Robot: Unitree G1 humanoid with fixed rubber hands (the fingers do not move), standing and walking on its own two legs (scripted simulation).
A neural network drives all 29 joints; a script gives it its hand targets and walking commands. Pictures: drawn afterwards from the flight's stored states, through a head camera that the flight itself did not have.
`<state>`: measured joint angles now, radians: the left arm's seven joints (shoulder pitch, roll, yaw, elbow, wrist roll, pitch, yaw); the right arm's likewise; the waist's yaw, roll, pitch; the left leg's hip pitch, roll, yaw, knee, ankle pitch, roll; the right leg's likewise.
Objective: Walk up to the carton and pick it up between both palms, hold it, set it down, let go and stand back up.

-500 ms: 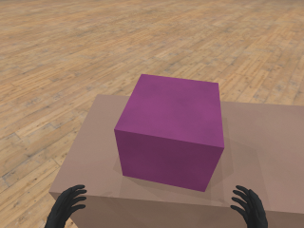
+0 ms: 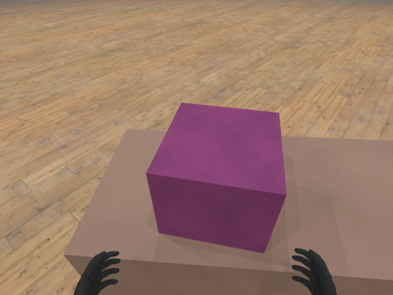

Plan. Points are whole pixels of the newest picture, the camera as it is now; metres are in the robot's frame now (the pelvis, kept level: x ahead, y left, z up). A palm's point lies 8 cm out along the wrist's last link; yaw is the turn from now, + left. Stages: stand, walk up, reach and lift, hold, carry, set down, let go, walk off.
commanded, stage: set down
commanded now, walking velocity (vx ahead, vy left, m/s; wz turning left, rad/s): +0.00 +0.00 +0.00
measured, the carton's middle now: (219, 172) +0.46 -0.03 -0.01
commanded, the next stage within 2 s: let go in 0.74 s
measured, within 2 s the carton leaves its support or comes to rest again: neither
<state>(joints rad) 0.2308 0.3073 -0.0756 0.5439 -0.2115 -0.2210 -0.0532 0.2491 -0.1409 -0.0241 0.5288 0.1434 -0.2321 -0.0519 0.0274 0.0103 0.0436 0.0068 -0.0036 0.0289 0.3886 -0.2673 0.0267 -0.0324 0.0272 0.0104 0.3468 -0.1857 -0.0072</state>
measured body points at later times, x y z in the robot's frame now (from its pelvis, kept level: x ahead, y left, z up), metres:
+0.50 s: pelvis +0.00 -0.01 +0.00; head -0.02 +0.00 +0.45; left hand +0.17 +0.23 -0.07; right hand +0.18 -0.22 -0.06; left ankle -0.02 +0.10 -0.74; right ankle +0.01 -0.12 -0.74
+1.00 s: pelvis -0.01 -0.01 +0.00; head -0.02 +0.00 +0.45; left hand +0.17 +0.21 -0.08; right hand +0.18 -0.22 -0.06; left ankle -0.02 +0.10 -0.74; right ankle +0.01 -0.12 -0.74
